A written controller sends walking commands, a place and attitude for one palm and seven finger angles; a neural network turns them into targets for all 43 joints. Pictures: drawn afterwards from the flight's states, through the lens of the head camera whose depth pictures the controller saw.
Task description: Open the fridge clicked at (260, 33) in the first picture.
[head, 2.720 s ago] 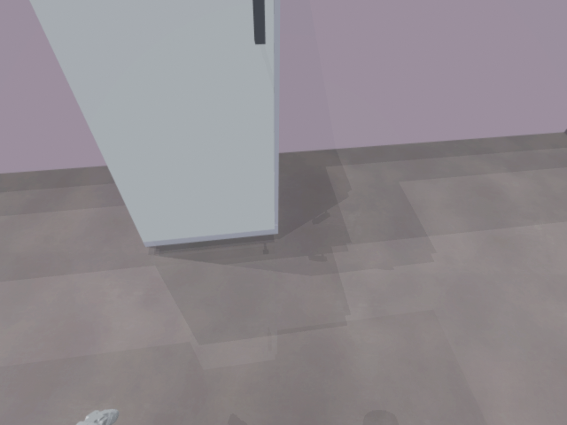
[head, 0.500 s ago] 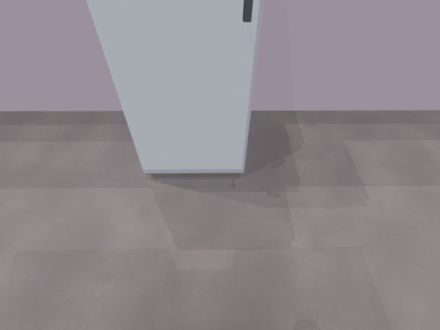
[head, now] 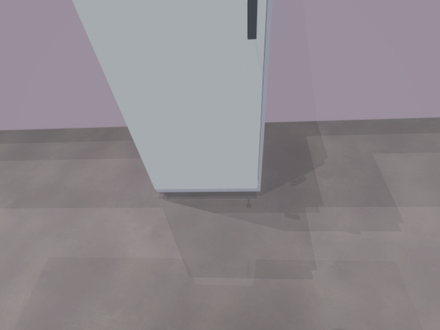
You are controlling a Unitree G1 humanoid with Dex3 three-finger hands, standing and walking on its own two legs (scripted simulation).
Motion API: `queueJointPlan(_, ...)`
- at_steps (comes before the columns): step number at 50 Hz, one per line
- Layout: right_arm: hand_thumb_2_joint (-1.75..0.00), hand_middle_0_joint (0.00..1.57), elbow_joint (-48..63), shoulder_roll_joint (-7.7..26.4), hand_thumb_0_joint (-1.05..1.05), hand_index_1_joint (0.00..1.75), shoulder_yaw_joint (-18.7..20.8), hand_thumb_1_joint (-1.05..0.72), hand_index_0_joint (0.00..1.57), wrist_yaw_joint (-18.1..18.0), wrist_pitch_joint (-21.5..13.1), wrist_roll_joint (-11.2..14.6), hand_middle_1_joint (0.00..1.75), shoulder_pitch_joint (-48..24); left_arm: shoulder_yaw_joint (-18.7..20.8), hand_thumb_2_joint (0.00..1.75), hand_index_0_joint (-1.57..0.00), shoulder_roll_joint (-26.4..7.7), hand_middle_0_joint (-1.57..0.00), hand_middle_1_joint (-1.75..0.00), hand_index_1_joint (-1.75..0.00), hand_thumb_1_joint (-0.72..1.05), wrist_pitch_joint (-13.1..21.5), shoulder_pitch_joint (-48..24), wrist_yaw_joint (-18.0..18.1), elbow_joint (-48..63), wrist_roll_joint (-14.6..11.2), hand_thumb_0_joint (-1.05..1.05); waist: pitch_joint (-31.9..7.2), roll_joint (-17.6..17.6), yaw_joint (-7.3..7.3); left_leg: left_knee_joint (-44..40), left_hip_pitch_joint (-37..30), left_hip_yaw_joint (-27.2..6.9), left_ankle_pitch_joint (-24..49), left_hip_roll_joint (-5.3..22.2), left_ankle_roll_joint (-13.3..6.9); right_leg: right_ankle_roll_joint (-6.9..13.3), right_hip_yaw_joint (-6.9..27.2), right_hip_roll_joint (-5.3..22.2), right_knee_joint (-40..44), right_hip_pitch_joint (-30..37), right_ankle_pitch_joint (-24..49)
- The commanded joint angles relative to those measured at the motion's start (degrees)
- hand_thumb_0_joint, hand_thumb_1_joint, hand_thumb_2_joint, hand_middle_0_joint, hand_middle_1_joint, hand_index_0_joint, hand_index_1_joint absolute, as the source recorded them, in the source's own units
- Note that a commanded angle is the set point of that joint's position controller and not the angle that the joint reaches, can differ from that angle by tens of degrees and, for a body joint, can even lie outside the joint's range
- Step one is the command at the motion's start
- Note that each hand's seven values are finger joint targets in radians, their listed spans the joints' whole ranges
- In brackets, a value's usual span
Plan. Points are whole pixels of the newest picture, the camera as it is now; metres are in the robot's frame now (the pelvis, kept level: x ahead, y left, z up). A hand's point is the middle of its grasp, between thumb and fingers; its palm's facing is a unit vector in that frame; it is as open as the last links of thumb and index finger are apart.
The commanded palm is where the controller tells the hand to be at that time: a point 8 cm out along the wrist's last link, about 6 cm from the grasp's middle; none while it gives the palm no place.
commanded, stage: take the last steps up to it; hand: right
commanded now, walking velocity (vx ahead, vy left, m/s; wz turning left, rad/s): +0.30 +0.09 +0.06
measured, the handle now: out of the picture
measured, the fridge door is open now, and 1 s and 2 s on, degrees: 0 0 0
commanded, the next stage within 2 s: come to a stop and stand still in 0.74 s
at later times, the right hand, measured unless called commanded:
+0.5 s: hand (276, 251) +0.33 -0.11 -0.17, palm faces -0.08 +0.98 -0.16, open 7.4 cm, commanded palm none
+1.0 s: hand (282, 256) +0.33 -0.13 -0.18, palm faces +0.10 +0.99 -0.13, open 7.4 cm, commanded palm none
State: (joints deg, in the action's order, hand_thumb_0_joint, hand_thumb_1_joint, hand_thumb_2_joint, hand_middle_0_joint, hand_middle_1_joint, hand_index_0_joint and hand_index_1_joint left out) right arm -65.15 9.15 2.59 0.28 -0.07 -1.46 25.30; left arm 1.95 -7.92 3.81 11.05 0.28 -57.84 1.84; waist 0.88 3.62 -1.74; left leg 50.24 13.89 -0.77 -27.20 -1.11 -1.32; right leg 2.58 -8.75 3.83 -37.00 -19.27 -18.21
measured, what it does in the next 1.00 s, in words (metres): walks ahead: left foot, then right foot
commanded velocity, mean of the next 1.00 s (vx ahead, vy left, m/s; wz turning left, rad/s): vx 0.14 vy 0.07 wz -0.01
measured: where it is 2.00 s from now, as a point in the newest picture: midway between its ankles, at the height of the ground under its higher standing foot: (221, 313)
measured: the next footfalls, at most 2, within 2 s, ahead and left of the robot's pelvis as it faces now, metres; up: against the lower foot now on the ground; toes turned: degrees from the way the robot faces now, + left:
left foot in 0.46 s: +0.31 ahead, +0.16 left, +0.00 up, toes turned +9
right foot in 0.84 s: +0.42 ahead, -0.05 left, +0.00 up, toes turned -11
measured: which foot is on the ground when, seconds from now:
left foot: up 0.00-0.44, down 0.46-0.86, up 0.88-1.00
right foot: down 0.00-0.46, up 0.48-0.82, down 0.84-1.00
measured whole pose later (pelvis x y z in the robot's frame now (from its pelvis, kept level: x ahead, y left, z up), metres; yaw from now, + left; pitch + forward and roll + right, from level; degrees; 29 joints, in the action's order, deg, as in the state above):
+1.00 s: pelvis +0.36 +0.04 +0.01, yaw -1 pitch -2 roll +2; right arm -64.2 9.5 2.1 -0.9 0.9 -0.8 18.4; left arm 0.7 -8.2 2.1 9.2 1.9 -59.2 1.5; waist 2.8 2.6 -2.0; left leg 50.9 18.4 3.9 -26.8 3.2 1.5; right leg 3.2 -9.9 3.4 -30.3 -14.4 -14.1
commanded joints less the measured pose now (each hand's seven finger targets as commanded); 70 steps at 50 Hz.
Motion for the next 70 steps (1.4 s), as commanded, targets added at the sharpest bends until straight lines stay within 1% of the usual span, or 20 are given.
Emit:
queueJointPlan(1, -0.90, 0.20, 5.9, 3.4, 0.00, 0.30, 1.4, -0.90, 0.20, 0.7, -1.8, -0.7, 0.30, -6.0, 1.6, 0.90, -0.20, -8.4, -0.20, -0.30, -0.30, 0.90, 0.5, 12.5, 1.9, -2.5, -0.3, 0.00, 6.3, -8.0, 4.03, 20.1, 24.1, -1.2, 8.0, 6.5, 0.3, 5.1, 23.6, 19.6, 26.8, 11.7, 1.3)
queueJointPlan(5, -0.90, 0.20, 4.9, 1.2, 0.00, 0.30, 1.4, -0.90, 0.20, 1.1, -0.2, -0.8, 0.30, -4.1, 1.1, 0.90, -0.20, -5.8, -0.20, -0.30, -0.30, 0.90, 1.6, 12.8, 2.2, -3.4, -0.6, 0.00, 4.8, -10.0, 1.68, 16.9, 20.9, 1.0, 14.9, 6.7, 2.3, 3.0, 10.2, 13.7, 25.7, 9.8, 16.5)
queueJointPlan(17, -0.90, 0.20, 10.7, 1.6, 0.00, 0.30, 0.8, -0.90, 0.20, 1.6, -0.8, -0.1, 0.30, -24.4, 1.7, 0.90, -0.20, -6.7, -0.20, -0.30, -0.30, 0.90, 0.5, 20.7, 1.9, -7.6, 0.2, 0.00, 9.1, -12.2, 5.79, -10.4, 18.5, 7.0, 16.7, 6.3, 1.1, 4.2, 5.8, 14.1, 23.6, 16.0, 26.9)
queueJointPlan(20, -0.90, 0.20, 8.9, 3.3, 0.00, 0.30, 1.5, -0.90, 0.20, 1.4, -1.7, 0.0, 0.30, -17.3, 2.1, 0.90, -0.20, -8.2, -0.20, -0.30, -0.30, 0.90, 0.2, 18.8, 1.9, -7.8, 0.0, 0.00, 4.2, -10.1, 1.81, -17.2, 4.6, 9.5, 14.9, 2.7, -1.1, 3.4, 4.3, 13.4, 14.1, 15.4, 37.0)
queueJointPlan(21, -0.90, 0.20, 6.1, 4.7, 0.00, 0.30, 2.0, -0.90, 0.20, 1.1, -2.3, -0.2, 0.30, -9.0, 2.1, 0.90, -0.20, -8.2, -0.20, -0.30, -0.30, 0.90, 0.1, 17.9, 1.7, -8.0, -0.4, 0.00, -0.3, -8.7, -2.04, -20.9, -5.8, 10.5, 18.1, 1.4, -1.7, 1.7, 2.1, 11.1, 4.9, 13.6, 37.8)
queueJointPlan(22, -0.90, 0.20, 3.7, 9.2, 0.00, 0.30, 3.1, -0.90, 0.20, 0.5, -3.3, -0.6, 0.30, -0.9, 1.8, 0.90, -0.20, -6.4, -0.20, -0.30, -0.30, 0.90, 0.2, 19.3, 1.1, -7.9, -1.0, 0.00, -7.1, -1.1, -5.04, -22.6, -22.0, 2.1, 17.8, 9.1, -4.6, -0.4, 0.4, 8.0, -10.2, 2.7, 27.0)
queueJointPlan(23, -0.90, 0.20, 2.1, 15.2, 0.00, 0.30, 4.5, -0.90, 0.20, -0.4, -3.7, -0.3, 0.30, 6.3, 0.9, 0.90, -0.20, -2.2, -0.20, -0.30, -0.30, 0.90, 0.4, 21.3, 1.0, -5.9, -1.8, 0.00, -14.9, 12.8, -5.69, -27.5, -34.2, -21.5, 23.2, 25.7, -11.0, -2.8, -0.5, -1.7, -29.8, -12.4, -13.1)
queueJointPlan(24, -0.90, 0.20, 2.3, 16.0, 0.00, 0.30, 4.5, -0.90, 0.20, -0.8, -3.3, 0.9, 0.30, 5.2, 1.2, 0.90, -0.20, -4.1, -0.20, -0.30, -0.30, 0.90, -0.3, 16.9, 1.1, -4.3, -2.0, 0.00, -14.1, 8.2, -5.75, -32.6, -27.4, -24.7, 20.2, 28.2, -13.0, -1.1, 6.9, -0.5, -38.8, -13.7, -15.5)
queueJointPlan(26, -0.90, 0.20, 4.9, 10.0, 0.00, 0.30, 2.9, -0.90, 0.20, -1.2, -3.0, 0.7, 0.30, -5.6, 1.9, 0.90, -0.20, -3.1, -0.20, -0.30, -0.30, 0.90, -0.7, 11.3, 0.8, -3.5, -1.1, 0.00, -1.4, 0.7, -2.02, -35.7, -11.2, -15.4, 11.4, 23.9, -10.8, -0.9, 8.7, 4.3, -41.5, -17.0, -5.7)
queueJointPlan(29, -0.90, 0.20, 5.5, 4.4, 0.00, 0.30, 1.0, -0.90, 0.20, -1.6, -4.0, 0.0, 0.30, -10.2, 1.6, 0.90, -0.20, -0.3, -0.20, -0.30, -0.30, 0.90, -2.4, 15.1, 0.4, -4.9, -0.2, 0.00, 2.1, 0.8, 3.58, -38.5, 1.8, -2.8, 17.8, 18.4, -7.7, -2.3, 7.1, 5.6, -32.2, -9.8, -1.0)
queueJointPlan(40, -0.90, 0.20, 4.2, 7.2, 0.00, 0.30, 1.3, -0.90, 0.20, -1.0, -3.2, 0.3, 0.30, -7.4, 0.9, 0.90, -0.20, -3.0, -0.20, -0.30, -0.30, 0.90, -1.3, 8.8, -0.6, -1.3, -0.3, 0.00, 2.6, -0.3, 4.59, -29.8, 3.4, 3.2, 17.4, 13.9, -5.7, -3.2, -0.3, 0.9, 5.6, 8.6, 7.2)
queueJointPlan(41, -0.90, 0.20, 4.2, 6.1, 0.00, 0.30, 0.9, -0.90, 0.20, -0.8, -2.9, 0.4, 0.30, -6.4, 1.3, 0.90, -0.20, -5.5, -0.20, -0.30, -0.30, 0.90, -0.9, 12.1, -0.4, -2.4, -0.2, 0.00, 1.2, -6.2, 5.82, -21.9, 6.3, 5.0, 16.6, 10.9, -3.9, -2.5, 2.5, 2.3, 9.4, 15.4, 8.4)
queueJointPlan(43, -0.90, 0.20, 6.4, 3.2, 0.00, 0.30, 0.1, -0.90, 0.20, -0.8, -2.5, 0.6, 0.30, -6.1, 2.5, 0.90, -0.20, -13.7, -0.20, -0.30, -0.30, 0.90, -0.9, 17.8, 0.9, -3.5, 0.3, 0.00, -1.1, -25.1, 7.38, 4.8, 17.4, 9.1, -7.9, 1.6, 1.1, 7.3, 28.5, 22.0, 21.9, 21.0, 20.0)
queueJointPlan(47, -0.90, 0.20, 3.2, 2.1, 0.00, 0.30, -0.4, -0.90, 0.20, -1.6, -0.4, 0.6, 0.30, -3.9, 0.1, 0.90, -0.20, -9.1, -0.20, -0.30, -0.30, 0.90, -1.2, 2.4, 2.6, -0.5, -0.6, 0.00, 1.8, -9.9, 1.01, 2.7, 8.3, 1.3, 0.1, 7.1, 3.1, 6.6, 11.9, 16.5, 18.5, 9.1, 44.7)
queueJointPlan(54, -0.90, 0.20, 6.6, 3.2, 0.00, 0.30, 1.2, -0.90, 0.20, -2.2, 2.4, 0.0, 0.30, -4.9, 3.1, 0.90, -0.20, -10.7, -0.20, -0.30, -0.30, 0.90, -3.6, 0.9, 2.7, 0.0, -0.7, 0.00, -2.1, -11.4, 1.74, 1.3, 9.3, 3.7, 2.7, 4.8, 3.3, 7.2, 7.2, 15.7, 15.2, 12.8, 47.6)
queueJointPlan(58, -0.90, 0.20, 8.3, 2.5, 0.00, 0.30, 1.6, -0.90, 0.20, -2.2, 2.1, 0.2, 0.30, -5.7, 4.0, 0.90, -0.20, -11.2, -0.20, -0.30, -0.30, 0.90, -4.4, -1.9, 2.0, 1.3, -0.3, 0.00, -2.5, -15.4, 1.28, -5.3, 5.6, 4.4, 4.8, 4.5, 2.5, 6.2, 7.1, 15.1, 13.7, 9.9, 38.2)
queueJointPlan(61, -0.90, 0.20, 7.7, 4.9, 0.00, 0.30, 1.7, -0.90, 0.20, -2.3, 0.5, -0.4, 0.30, -2.0, 3.8, 0.90, -0.20, -9.0, -0.20, -0.30, -0.30, 0.90, -4.8, -1.6, 1.2, 1.6, -0.9, 0.00, -3.7, -6.0, -0.63, -25.2, -3.5, 3.5, 23.0, 6.4, 2.6, 0.4, 4.0, 8.5, 4.5, 5.7, 17.8)
queueJointPlan(62, -0.90, 0.20, 8.4, 9.4, 0.00, 0.30, 2.1, -0.90, 0.20, -2.7, -0.3, -1.0, 0.30, -3.7, 3.2, 0.90, -0.20, -4.9, -0.20, -0.30, -0.30, 0.90, -4.9, 1.0, 0.8, 2.1, -1.3, 0.00, -3.1, 7.7, 0.66, -29.4, -5.6, -9.9, 36.3, 17.3, -0.8, -3.2, 0.3, 1.3, -3.7, -1.6, -1.2)
queueJointPlan(63, -0.90, 0.20, 9.3, 12.0, 0.00, 0.30, 2.1, -0.90, 0.20, -2.5, -0.2, -0.6, 0.30, -4.3, 2.9, 0.90, -0.20, -4.0, -0.20, -0.30, -0.30, 0.90, -5.7, 0.1, 0.7, 3.1, -1.4, 0.00, -2.3, 9.5, -0.29, -31.5, -1.2, -13.6, 40.9, 24.3, -6.5, -3.6, 4.2, -2.0, -11.3, -2.5, -15.5)
queueJointPlan(70, -0.90, 0.20, 11.0, 10.4, 0.00, 0.30, 2.5, -0.90, 0.20, -3.2, -0.3, -0.3, 0.30, -10.4, 2.7, 0.90, -0.20, -6.0, -0.20, -0.30, -0.30, 0.90, -6.5, 0.9, 0.2, 1.7, -0.7, 0.00, -1.1, 4.2, 0.02, -30.9, -3.2, -7.6, 33.9, 20.3, -8.2, -5.1, 9.3, -1.3, -23.3, -7.8, -6.2)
